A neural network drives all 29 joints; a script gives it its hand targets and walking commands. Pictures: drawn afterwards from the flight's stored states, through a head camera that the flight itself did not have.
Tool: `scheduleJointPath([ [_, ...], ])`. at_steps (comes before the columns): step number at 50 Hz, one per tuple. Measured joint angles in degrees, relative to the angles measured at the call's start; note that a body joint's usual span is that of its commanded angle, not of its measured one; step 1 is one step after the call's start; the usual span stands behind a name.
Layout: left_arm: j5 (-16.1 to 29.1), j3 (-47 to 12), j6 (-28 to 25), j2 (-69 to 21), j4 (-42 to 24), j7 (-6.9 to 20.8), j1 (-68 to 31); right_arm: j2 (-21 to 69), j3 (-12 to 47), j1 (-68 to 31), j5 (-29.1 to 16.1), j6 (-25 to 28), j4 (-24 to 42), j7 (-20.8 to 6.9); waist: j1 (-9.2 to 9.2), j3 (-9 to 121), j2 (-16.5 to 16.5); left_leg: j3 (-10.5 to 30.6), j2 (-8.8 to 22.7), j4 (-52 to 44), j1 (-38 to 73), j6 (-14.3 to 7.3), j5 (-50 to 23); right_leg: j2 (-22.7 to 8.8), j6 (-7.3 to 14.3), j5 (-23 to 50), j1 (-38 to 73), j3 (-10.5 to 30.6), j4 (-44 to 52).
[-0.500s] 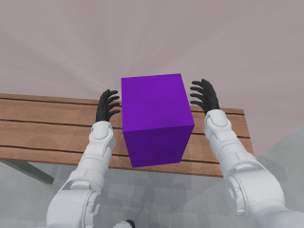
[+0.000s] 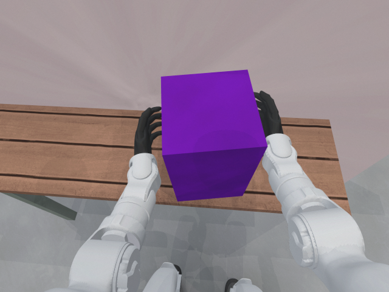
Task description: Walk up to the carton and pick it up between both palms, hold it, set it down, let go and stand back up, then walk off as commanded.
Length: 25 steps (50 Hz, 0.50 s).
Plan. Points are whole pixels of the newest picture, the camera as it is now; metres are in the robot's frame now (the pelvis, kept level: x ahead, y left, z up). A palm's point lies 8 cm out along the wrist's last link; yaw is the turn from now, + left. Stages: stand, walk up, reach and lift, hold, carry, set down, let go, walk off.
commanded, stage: reach and lift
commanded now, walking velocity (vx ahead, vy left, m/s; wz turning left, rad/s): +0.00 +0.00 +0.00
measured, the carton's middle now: (207, 144) +0.42 +0.03 -0.02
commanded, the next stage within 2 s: none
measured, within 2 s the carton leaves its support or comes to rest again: neither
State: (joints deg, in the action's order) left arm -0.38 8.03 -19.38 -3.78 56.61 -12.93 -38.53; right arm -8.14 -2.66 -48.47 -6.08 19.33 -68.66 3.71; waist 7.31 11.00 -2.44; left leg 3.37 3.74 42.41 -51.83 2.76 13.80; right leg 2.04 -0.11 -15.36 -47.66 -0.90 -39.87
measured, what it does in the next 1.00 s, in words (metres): stands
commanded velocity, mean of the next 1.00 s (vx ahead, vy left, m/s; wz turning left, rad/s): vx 0.00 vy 0.00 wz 0.00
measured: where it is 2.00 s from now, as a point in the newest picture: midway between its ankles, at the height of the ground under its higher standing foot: outside the picture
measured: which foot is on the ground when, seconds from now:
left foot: down 0.00-1.00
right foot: down 0.00-1.00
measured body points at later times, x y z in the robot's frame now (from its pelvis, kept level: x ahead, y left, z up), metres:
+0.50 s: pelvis +0.01 -0.01 +0.02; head +0.10 -0.01 +0.46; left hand +0.38 +0.15 +0.02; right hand +0.44 -0.11 +0.02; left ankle +0.05 +0.14 -0.70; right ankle +0.02 -0.12 -0.70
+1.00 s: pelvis +0.02 -0.02 +0.03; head +0.12 -0.01 +0.46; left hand +0.38 +0.15 +0.01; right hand +0.44 -0.11 +0.02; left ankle +0.05 +0.14 -0.70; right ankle +0.02 -0.12 -0.70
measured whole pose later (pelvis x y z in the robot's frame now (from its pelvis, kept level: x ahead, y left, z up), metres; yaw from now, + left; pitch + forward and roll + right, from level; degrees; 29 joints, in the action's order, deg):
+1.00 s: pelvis +0.02 -0.02 +0.03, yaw +2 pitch +18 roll -1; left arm -17.2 25.5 -28.8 -7.5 59.7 -9.3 -33.0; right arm 3.8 -28.7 -41.4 22.5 29.7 -69.4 6.8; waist 3.1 6.3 -0.3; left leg 3.8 3.9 30.1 -37.7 3.9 10.3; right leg 1.8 1.4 -13.4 -33.8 -2.5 -29.5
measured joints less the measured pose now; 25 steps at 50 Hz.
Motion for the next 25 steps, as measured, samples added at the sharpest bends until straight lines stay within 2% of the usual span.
scheduleJointPath([
  [7, -5.09, 5.83, -0.42, -1.92, -0.34, -1.54, 0.57, 4.59, -8.84, -0.59, 8.03, 0.08, -1.08, 2.37, -1.66, -0.34, 1.12, 0.35, -0.21, -0.1, 1.14, 0.28, 0.1, -0.15, 0.3, -0.63, 0.98, -0.32, -0.6],
  [16, -13.41, 11.57, -2.67, -2.23, 2.23, 1.34, 1.05, 9.08, -21.87, 2.32, 21.56, 2.08, 0.49, 2.33, -3.22, -2.21, 1.93, 1.24, -0.17, -3.69, 6.12, 0.81, -1.11, -0.13, 0.89, 0.28, 6.36, -1.36, 3.05],
  [25, -15.21, 13.35, -5.27, -2.85, 3.82, 2.02, 3.09, 10.71, -25.58, 5.25, 26.41, 4.27, 0.99, 2.29, -3.18, -3.31, 0.62, 1.26, 0.04, -7.3, 10.25, 1.12, -2.19, -0.03, 1.31, 1.14, 10.39, -1.63, 6.31],
])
